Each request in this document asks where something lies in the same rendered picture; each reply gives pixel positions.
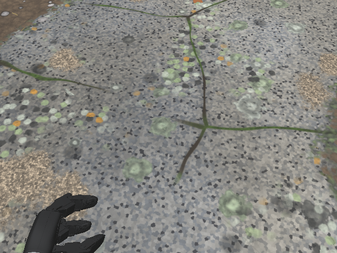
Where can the left robot hand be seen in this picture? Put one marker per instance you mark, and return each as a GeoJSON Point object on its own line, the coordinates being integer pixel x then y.
{"type": "Point", "coordinates": [50, 227]}

